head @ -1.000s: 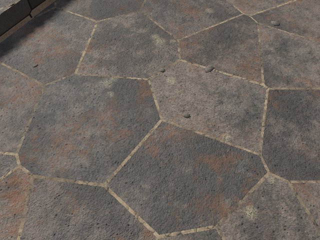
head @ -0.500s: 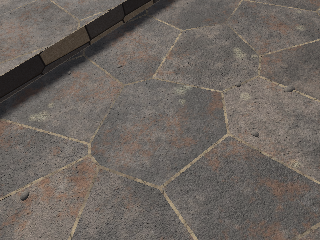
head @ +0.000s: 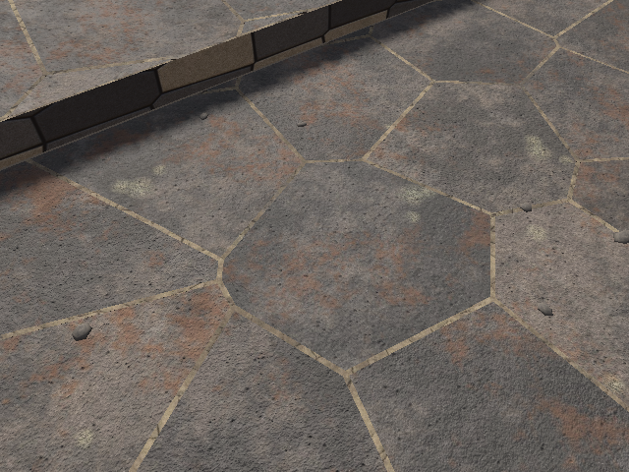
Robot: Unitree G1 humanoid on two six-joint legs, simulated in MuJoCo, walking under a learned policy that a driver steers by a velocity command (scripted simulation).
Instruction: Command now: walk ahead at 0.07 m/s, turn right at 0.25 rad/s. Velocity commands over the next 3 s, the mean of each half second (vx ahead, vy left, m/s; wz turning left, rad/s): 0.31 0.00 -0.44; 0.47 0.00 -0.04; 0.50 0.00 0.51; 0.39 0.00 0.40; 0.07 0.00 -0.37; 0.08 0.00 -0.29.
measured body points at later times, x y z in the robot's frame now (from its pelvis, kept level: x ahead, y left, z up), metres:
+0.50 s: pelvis +0.11 -0.10 -0.02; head +0.13 -0.12 +0.43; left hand +0.37 +0.10 -0.10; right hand +0.03 -0.36 -0.16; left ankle +0.01 +0.06 -0.68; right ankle +0.12 -0.17 -0.74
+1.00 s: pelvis +0.38 -0.19 -0.03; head +0.41 -0.20 +0.42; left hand +0.44 +0.06 -0.17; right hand +0.46 -0.47 -0.14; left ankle +0.49 -0.18 -0.75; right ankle +0.14 -0.18 -0.70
